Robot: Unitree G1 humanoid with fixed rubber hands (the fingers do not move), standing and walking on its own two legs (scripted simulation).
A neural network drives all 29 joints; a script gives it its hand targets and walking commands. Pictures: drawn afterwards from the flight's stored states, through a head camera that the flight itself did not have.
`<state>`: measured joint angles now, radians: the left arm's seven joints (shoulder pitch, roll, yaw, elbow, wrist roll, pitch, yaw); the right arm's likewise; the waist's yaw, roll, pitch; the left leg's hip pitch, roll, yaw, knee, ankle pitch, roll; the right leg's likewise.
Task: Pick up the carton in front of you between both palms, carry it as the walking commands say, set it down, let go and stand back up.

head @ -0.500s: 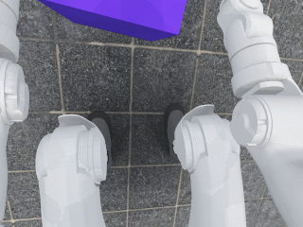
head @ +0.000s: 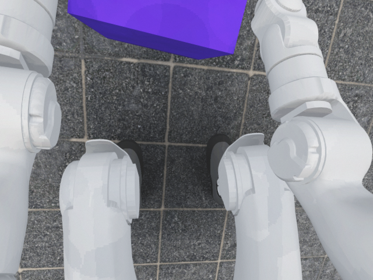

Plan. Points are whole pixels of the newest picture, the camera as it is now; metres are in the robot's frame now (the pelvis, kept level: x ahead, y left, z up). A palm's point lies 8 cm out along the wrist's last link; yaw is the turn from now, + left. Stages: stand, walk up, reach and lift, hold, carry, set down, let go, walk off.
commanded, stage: reach and lift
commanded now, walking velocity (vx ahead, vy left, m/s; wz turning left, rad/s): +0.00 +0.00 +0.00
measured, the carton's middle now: out of the picture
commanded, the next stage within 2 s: none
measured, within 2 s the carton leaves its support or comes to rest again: leaves its support in 0.24 s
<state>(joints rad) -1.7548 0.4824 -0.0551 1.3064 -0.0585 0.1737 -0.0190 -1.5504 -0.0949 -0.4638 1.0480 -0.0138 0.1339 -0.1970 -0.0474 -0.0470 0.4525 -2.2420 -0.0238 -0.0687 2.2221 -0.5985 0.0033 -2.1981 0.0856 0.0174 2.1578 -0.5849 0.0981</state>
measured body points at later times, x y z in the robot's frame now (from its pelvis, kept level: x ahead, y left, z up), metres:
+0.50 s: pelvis +0.00 -0.01 +0.04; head +0.32 +0.06 +0.34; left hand +0.56 +0.20 -0.06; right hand +0.53 -0.10 -0.07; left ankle +0.10 +0.12 -0.34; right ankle +0.12 -0.15 -0.34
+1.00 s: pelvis +0.01 -0.02 +0.15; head +0.27 +0.04 +0.51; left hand +0.50 +0.19 +0.07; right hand +0.50 -0.11 +0.07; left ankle +0.10 +0.12 -0.34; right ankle +0.12 -0.15 -0.34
